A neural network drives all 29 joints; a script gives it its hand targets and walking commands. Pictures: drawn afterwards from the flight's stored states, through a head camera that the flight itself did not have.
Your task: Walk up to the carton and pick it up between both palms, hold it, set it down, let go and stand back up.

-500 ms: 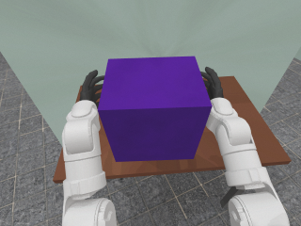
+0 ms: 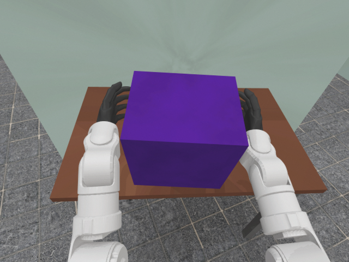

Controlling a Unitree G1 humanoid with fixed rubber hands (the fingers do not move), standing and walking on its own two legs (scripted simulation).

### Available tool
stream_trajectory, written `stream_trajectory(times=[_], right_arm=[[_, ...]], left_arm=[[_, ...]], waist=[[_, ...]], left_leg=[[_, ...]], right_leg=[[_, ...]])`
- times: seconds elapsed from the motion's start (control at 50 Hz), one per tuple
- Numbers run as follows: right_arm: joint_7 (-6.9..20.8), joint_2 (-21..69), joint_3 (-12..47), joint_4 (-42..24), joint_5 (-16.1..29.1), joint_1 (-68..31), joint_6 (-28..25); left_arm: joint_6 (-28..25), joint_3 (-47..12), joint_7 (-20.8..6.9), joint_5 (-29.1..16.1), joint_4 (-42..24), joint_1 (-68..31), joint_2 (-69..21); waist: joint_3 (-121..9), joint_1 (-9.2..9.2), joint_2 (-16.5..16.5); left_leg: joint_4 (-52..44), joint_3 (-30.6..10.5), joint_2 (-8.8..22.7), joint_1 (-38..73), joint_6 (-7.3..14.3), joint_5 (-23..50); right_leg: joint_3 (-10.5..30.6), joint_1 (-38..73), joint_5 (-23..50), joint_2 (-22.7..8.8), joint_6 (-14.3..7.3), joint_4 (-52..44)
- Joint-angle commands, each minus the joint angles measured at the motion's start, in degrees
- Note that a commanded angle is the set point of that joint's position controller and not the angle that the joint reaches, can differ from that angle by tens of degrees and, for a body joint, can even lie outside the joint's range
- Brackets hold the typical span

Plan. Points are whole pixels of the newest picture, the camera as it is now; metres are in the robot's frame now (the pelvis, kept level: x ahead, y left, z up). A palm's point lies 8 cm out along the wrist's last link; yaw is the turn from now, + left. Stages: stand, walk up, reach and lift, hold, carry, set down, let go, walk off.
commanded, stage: hold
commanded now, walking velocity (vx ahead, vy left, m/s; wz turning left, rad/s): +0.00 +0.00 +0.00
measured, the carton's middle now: (180, 134) +0.35 -0.02 +0.12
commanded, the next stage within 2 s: set down in 0.62 s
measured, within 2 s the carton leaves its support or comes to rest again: neither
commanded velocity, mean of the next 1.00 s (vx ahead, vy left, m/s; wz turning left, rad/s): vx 0.00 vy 0.00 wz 0.00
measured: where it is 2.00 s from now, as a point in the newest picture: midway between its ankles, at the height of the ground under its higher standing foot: outside the picture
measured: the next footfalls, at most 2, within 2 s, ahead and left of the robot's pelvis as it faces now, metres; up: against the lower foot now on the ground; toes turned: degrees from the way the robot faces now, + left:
none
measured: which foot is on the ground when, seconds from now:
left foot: down 0.00-1.00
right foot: down 0.00-1.00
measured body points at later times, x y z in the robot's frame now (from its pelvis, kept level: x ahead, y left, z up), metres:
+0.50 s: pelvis +0.00 +0.01 +0.00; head -0.04 +0.02 +0.45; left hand +0.37 +0.15 +0.17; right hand +0.37 -0.16 +0.18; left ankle +0.01 +0.12 -0.75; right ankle -0.01 -0.10 -0.75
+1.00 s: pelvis +0.00 +0.02 +0.00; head +0.02 +0.02 +0.45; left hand +0.39 +0.14 +0.16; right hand +0.38 -0.17 +0.15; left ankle +0.01 +0.12 -0.75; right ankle -0.01 -0.10 -0.75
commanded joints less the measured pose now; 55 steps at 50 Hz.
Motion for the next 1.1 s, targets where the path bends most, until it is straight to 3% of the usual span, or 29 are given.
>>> stream_trajectory(times=[0.0,0.12,0.3,0.32,0.34,0.36,0.42,0.48,0.52,0.6,0.62,0.7,0.78,0.84,0.92,1.0,1.08], right_arm=[[5.5,22.0,18.5,-15.2,1.3,-41.0,-4.8],[5.9,22.4,15.4,-11.0,-0.2,-42.2,-4.3],[6.1,22.0,12.2,-7.7,-0.6,-43.4,-3.6],[7.1,23.8,17.2,-15.5,3.7,-51.5,-0.3],[7.8,23.1,17.6,-13.9,4.7,-51.6,3.0],[7.8,22.4,17.4,-11.8,4.9,-49.3,5.2],[4.8,19.0,19.4,-11.4,8.3,-47.6,9.0],[2.0,19.8,20.0,-14.1,12.1,-49.3,12.1],[1.5,23.9,20.1,-15.3,13.2,-50.9,13.9],[1.5,27.7,16.7,-13.9,10.7,-50.9,17.3],[1.8,27.6,13.5,-12.7,7.5,-51.0,16.9],[4.7,22.4,6.2,-7.2,-0.3,-48.1,15.3],[8.7,18.1,2.9,-5.9,-5.7,-46.8,11.7],[11.4,18.9,3.4,-8.7,-7.1,-47.2,8.0],[14.2,20.2,6.5,-11.7,-7.3,-47.1,2.9],[16.3,21.1,8.7,-11.7,-7.8,-46.3,-1.5],[16.6,21.1,9.0,-8.9,-8.6,-44.4,-4.8]], left_arm=[[-5.6,-24.3,-5.5,-8.4,-5.1,-34.8,-21.4],[-5.2,-20.7,-5.8,-7.4,0.1,-36.4,-20.3],[-5.2,-19.7,-6.1,-6.1,1.6,-39.5,-20.4],[-3.5,-22.2,-2.9,-11.8,0.3,-38.0,-23.3],[-2.3,-24.0,-0.9,-12.8,0.8,-39.0,-23.6],[-1.3,-22.2,0.3,-13.3,0.6,-38.4,-20.6],[2.4,-20.6,2.5,-16.5,-0.3,-40.4,-14.9],[5.3,-21.3,2.5,-18.8,-3.0,-43.4,-16.2],[6.8,-21.6,1.8,-18.9,-4.7,-45.0,-19.8],[9.8,-20.7,-1.2,-15.8,-3.7,-45.2,-24.4],[9.6,-19.4,-2.4,-14.6,-6.1,-48.0,-24.5],[9.8,-11.9,-6.4,-6.9,-3.5,-46.6,-21.1],[8.3,-5.1,-9.4,-1.5,0.0,-41.3,-19.0],[5.6,-5.2,-10.3,-0.4,-1.9,-39.8,-20.7],[1.3,-6.2,-9.4,-0.8,-4.2,-38.0,-22.7],[-2.9,-10.0,-6.8,-2.1,-5.8,-38.1,-23.6],[-6.8,-11.6,-4.1,-2.9,-3.5,-37.4,-22.3]], waist=[[-27.9,0.66,3.0],[-26.3,1.02,1.6],[-25.9,-0.16,4.0],[-37.8,4.22,17.1],[-37.1,3.59,13.5],[-35.8,4.67,8.9],[-33.0,5.47,1.9],[-33.6,4.41,2.2],[-34.5,4.3,2.8],[-30.8,2.99,5.1],[-27.0,1.57,6.7],[-22.1,1.09,8.1],[-21.1,1.91,4.5],[-26.4,1.76,4.1],[-32.6,2.48,3.6],[-35.2,2.6,4.7],[-35.7,2.98,4.4]], left_leg=[[0.3,2.2,-1.8,4.4,-0.7,11.9],[-1.0,2.5,-1.6,0.7,0.8,6.2],[-0.8,2.5,-1.8,-0.1,0.5,5.5],[-8.4,0.0,-0.5,5.1,1.1,15.1],[-8.0,-0.2,0.9,8.3,1.2,18.7],[-7.4,-0.4,1.0,9.7,1.1,19.7],[-7.8,0.9,0.8,7.5,2.3,17.4],[-8.4,1.6,0.7,6.0,2.9,15.5],[-7.7,1.8,0.7,6.5,2.8,17.4],[-7.9,1.9,0.9,6.9,1.2,18.6],[-7.4,3.3,-0.2,6.7,0.3,20.2],[-10.9,4.1,-0.7,7.7,-1.1,16.9],[-15.9,4.4,-0.8,9.4,-0.6,18.1],[-18.1,4.6,-0.7,13.9,-0.3,23.4],[-19.2,4.5,-0.7,18.0,0.2,29.9],[-18.9,4.3,-0.6,18.6,-0.3,33.6],[-18.7,4.1,-0.9,15.7,0.2,29.8]], right_leg=[[-1.5,6.0,22.3,0.8,4.5,3.2],[-1.3,5.6,17.2,0.3,4.7,3.0],[-2.0,4.5,15.4,0.4,4.5,3.3],[4.1,1.3,17.1,-2.2,2.7,0.2],[4.1,-2.7,14.6,-1.3,2.5,-1.1],[3.4,-4.5,13.5,-1.2,2.6,-2.1],[4.1,-3.2,14.8,-1.7,4.0,-1.5],[4.9,-0.1,15.1,-1.6,5.0,-0.3],[4.9,-0.5,14.8,-1.5,5.2,-0.5],[4.9,-1.0,11.4,-1.2,4.8,-3.0],[4.8,-2.5,12.6,-0.7,4.3,-2.7],[3.3,-0.9,8.4,0.1,3.9,-5.6],[1.8,3.4,9.6,0.8,4.3,-8.8],[1.3,6.0,13.8,1.0,4.4,-10.1],[1.0,9.4,20.0,1.2,4.5,-10.7],[0.9,9.5,22.3,1.3,4.1,-10.5],[1.1,9.7,22.5,0.6,3.9,-9.4]])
